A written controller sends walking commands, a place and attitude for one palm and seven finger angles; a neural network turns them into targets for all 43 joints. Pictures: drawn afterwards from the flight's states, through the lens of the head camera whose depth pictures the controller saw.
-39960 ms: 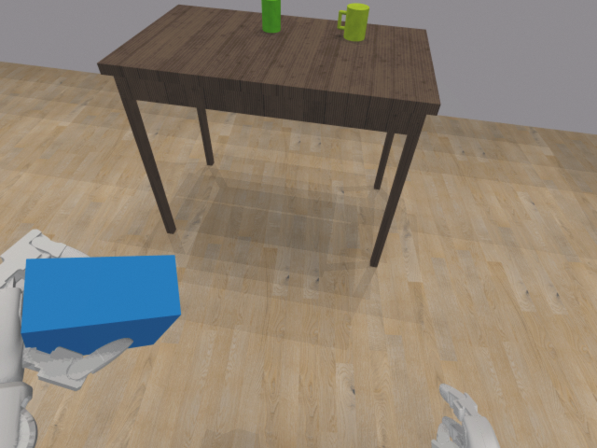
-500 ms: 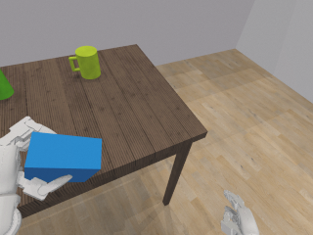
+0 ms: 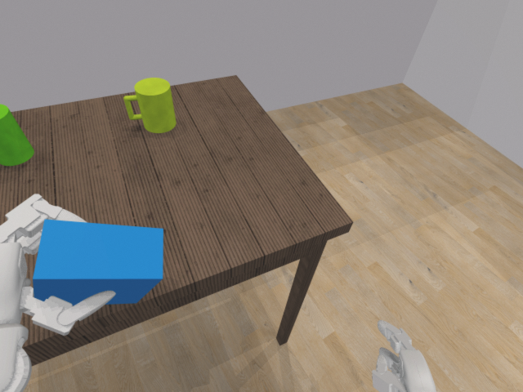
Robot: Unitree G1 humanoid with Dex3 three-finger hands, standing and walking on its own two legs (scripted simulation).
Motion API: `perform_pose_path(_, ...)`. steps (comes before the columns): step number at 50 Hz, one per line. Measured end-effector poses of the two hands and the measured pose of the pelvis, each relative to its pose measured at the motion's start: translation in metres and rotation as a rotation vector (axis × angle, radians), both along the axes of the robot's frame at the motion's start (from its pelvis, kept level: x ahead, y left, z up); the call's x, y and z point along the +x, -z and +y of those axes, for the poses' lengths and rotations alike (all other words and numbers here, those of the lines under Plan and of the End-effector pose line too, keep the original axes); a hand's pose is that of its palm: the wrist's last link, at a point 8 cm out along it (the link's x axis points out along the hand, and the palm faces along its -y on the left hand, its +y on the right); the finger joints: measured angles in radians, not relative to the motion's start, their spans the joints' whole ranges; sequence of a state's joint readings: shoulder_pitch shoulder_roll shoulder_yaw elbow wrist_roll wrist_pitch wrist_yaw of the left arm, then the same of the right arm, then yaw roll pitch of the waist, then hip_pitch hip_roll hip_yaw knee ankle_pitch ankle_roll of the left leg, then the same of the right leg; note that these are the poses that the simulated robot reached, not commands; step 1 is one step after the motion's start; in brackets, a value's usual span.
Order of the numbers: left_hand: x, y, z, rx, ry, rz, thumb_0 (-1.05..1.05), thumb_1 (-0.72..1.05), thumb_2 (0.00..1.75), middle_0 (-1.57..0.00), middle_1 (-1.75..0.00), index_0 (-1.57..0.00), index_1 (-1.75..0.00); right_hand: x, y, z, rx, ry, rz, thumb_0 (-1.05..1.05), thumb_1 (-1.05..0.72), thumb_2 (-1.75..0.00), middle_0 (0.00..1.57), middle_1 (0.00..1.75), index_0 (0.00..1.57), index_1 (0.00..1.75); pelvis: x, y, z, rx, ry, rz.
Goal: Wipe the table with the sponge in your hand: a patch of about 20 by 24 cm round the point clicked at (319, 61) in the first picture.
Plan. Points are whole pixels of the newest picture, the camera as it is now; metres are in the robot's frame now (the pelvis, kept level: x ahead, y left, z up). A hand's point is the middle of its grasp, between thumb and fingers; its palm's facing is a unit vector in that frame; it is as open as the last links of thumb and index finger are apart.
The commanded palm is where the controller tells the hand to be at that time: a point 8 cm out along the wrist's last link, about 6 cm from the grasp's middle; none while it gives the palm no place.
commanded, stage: look again from close up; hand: left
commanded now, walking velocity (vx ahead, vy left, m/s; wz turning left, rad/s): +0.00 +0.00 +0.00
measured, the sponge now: (115, 268) +0.23 +0.21 +0.11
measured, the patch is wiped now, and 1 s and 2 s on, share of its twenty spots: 0.00 0.00 0.00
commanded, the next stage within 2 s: turn the palm down, sponge in hand in 0.14 s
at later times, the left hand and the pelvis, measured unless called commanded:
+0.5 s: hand (78, 252) +0.23 +0.24 +0.15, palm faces +0.33 -0.75 -0.57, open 10.5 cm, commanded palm +0.17 +0.28 +0.19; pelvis -0.01 -0.02 -0.01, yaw +0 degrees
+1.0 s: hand (115, 257) +0.22 +0.20 +0.15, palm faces +0.24 -0.53 -0.81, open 10.5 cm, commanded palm +0.18 +0.25 +0.21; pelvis +0.00 -0.06 -0.01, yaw +1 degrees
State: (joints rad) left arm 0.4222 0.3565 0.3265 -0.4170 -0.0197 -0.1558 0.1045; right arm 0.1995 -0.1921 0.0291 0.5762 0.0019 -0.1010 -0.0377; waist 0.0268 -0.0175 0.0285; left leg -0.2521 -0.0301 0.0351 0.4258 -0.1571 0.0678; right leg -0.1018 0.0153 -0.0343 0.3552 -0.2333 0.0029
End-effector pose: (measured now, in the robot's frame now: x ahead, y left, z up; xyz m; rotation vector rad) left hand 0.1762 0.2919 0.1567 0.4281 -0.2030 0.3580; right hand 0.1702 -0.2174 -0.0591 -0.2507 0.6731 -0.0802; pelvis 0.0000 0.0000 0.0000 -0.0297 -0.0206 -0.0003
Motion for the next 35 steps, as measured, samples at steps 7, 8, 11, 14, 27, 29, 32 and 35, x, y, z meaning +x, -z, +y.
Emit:
perform_pose_path(7, 0.001, -0.012, -0.006, 0.024, 0.015, -0.042, 0.0, -0.54, 1.03, -0.71, -1.33, -0.72, -1.33, -0.002, 0.005, -0.003, -0.002, -0.001, 0.022, 0.01, -0.9, -0.9, 0.21, 0.3, 0.2, 0.3, 0.002, 0.0, -0.002, 0.001, -0.002, 0.001)
perform_pose_path(8, 0.002, -0.013, -0.006, 0.028, 0.015, -0.043, 0.0, -0.54, 1.03, -0.71, -1.33, -0.72, -1.33, -0.001, 0.005, -0.004, 0.001, 0.002, 0.022, 0.01, -0.9, -0.9, 0.21, 0.3, 0.21, 0.3, 0.003, 0.0, -0.002, 0.001, -0.002, 0.002)
perform_pose_path(11, 0.004, -0.013, -0.006, 0.031, 0.014, -0.034, 0.0, -0.54, 1.03, -0.71, -1.33, -0.72, -1.33, 0.0, 0.006, -0.006, 0.007, 0.012, 0.023, 0.01, -0.9, -0.9, 0.21, 0.3, 0.2, 0.3, 0.005, 0.0, -0.002, 0.003, -0.001, 0.003)
perform_pose_path(14, 0.016, -0.023, -0.001, 0.144, 0.042, -0.039, 0.0, -0.54, 1.03, -0.72, -1.33, -0.72, -1.33, 0.001, 0.007, -0.003, -0.026, -0.031, 0.028, 0.01, -0.9, -0.9, 0.21, 0.3, 0.2, 0.3, 0.002, 0.002, -0.005, 0.003, -0.02, -0.007)
perform_pose_path(27, 0.006, -0.01, -0.027, 0.231, 0.005, 0.187, 0.0, -0.54, 1.03, -0.71, -1.34, -0.71, -1.33, 0.008, 0.02, -0.026, 0.023, -0.08, 0.022, 0.01, -0.9, -0.9, 0.21, 0.3, 0.21, 0.3, -0.01, 0.011, -0.023, 0.029, -0.005, -0.003)
perform_pose_path(29, -0.004, -0.011, -0.035, 0.259, 0.015, 0.18, 0.0, -0.54, 1.03, -0.71, -1.33, -0.72, -1.33, 0.009, 0.022, -0.03, 0.012, -0.082, 0.023, 0.01, -0.9, -0.9, 0.21, 0.3, 0.2, 0.3, -0.014, 0.012, -0.028, 0.028, -0.014, -0.004)
perform_pose_path(32, -0.013, -0.022, -0.034, 0.292, -0.037, 0.1, 0.0, -0.55, 1.03, -0.72, -1.33, -0.72, -1.32, 0.009, 0.026, -0.035, -0.001, -0.095, 0.039, 0.01, -0.9, -0.9, 0.21, 0.3, 0.2, 0.3, -0.017, 0.014, -0.039, 0.025, -0.031, -0.006)
perform_pose_path(35, -0.017, -0.036, -0.024, 0.322, -0.15, 0.044, 0.0, -0.55, 1.03, -0.72, -1.33, -0.72, -1.32, 0.008, 0.032, -0.04, 0.0, -0.102, 0.06, 0.01, -0.9, -0.9, 0.21, 0.3, 0.2, 0.3, -0.019, 0.015, -0.048, 0.021, -0.045, -0.013)
